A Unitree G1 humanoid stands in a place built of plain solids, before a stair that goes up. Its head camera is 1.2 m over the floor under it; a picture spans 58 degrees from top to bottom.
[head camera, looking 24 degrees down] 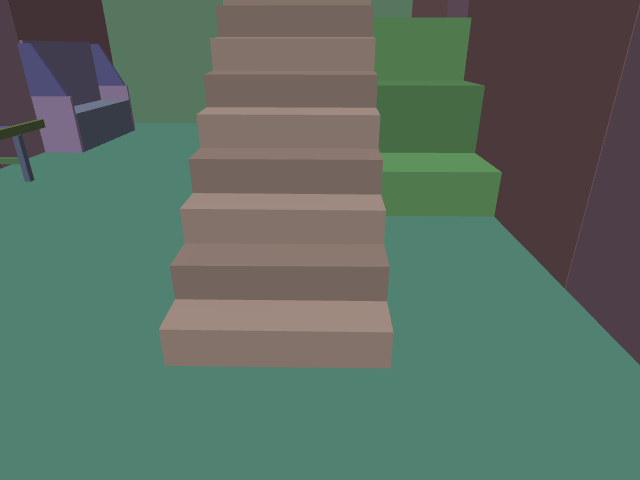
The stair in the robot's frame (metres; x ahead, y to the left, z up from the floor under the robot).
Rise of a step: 0.18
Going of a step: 0.21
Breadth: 0.93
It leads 1 degrees to the right of straight ahead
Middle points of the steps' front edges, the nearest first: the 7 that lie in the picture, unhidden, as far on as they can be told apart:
1.41 0.18 0.18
1.62 0.17 0.36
1.83 0.17 0.53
2.04 0.16 0.71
2.25 0.16 0.89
2.45 0.16 1.07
2.66 0.15 1.25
